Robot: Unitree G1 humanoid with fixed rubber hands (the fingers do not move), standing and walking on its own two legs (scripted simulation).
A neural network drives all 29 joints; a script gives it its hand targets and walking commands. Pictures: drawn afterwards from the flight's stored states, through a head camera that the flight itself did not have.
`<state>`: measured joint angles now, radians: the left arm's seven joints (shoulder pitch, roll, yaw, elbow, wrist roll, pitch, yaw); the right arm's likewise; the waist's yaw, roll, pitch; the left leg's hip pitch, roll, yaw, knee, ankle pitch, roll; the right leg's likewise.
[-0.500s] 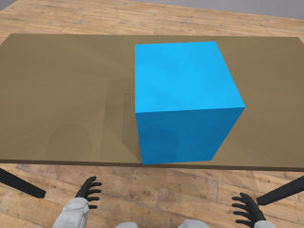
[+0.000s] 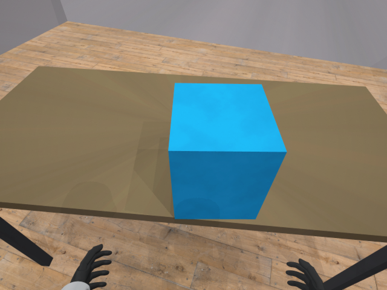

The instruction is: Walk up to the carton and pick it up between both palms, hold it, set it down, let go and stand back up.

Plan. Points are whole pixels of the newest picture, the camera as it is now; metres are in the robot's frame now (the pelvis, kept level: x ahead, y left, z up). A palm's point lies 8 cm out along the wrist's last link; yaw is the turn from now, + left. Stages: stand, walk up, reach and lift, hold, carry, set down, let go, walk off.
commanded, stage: reach and lift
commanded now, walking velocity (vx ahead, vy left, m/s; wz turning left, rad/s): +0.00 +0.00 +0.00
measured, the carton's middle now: (216, 153) +0.40 -0.01 +0.06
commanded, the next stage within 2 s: none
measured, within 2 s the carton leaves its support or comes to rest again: neither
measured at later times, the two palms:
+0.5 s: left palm (90, 283) +0.13 +0.22 -0.01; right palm out of the picture +0.14 -0.24 -0.01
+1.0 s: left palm (96, 246) +0.17 +0.20 +0.05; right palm (324, 264) +0.18 -0.20 +0.04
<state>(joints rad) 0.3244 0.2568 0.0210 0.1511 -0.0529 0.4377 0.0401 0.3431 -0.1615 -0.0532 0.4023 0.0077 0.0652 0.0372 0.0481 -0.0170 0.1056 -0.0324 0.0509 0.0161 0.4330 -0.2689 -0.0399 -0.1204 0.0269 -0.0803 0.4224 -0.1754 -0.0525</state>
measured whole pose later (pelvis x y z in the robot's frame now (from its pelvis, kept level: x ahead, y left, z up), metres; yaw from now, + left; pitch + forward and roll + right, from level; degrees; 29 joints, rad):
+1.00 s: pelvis -0.01 +0.01 +0.00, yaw -1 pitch -4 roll +1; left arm 0.37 0.19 -0.08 -0.30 -0.21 0.35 0.19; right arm 0.41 -0.18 -0.05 -0.16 0.20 0.18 0.02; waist 0.05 -0.02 0.04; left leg -0.08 0.03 0.04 0.37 -0.21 -0.03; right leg -0.19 0.01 -0.05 0.39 -0.13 -0.04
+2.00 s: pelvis +0.00 +0.00 +0.00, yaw -2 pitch -2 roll +1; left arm -0.20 0.21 0.16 -0.31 -0.22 0.81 0.17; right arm -0.24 -0.38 0.01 0.00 0.44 0.40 -0.10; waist 0.02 -0.02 0.07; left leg -0.11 0.05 0.06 0.34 -0.21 -0.04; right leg -0.22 0.03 -0.04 0.37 -0.12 -0.06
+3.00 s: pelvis +0.02 +0.02 +0.01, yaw +1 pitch +5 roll -1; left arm -0.55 0.19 0.14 0.12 -0.15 0.70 0.14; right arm -0.74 -0.39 0.03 0.58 0.41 0.32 -0.06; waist 0.02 0.01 -0.01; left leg -0.23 0.04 0.01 0.39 -0.24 -0.03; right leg -0.28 0.02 -0.08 0.31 -0.11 -0.03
